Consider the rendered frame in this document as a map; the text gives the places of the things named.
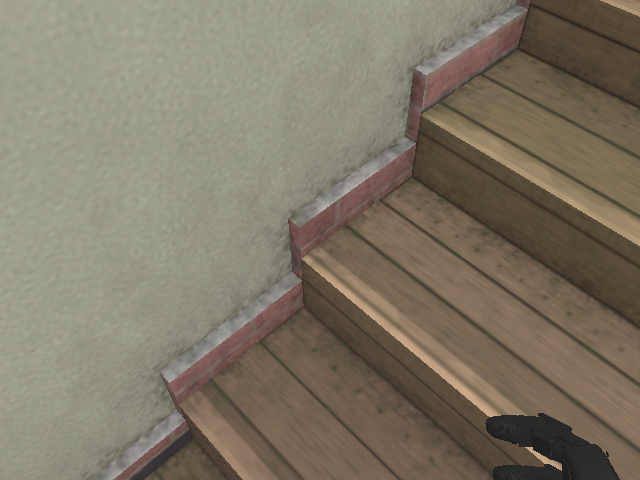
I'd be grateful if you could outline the robot right hand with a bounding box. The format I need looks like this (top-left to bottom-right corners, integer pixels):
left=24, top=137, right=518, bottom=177
left=485, top=413, right=620, bottom=480

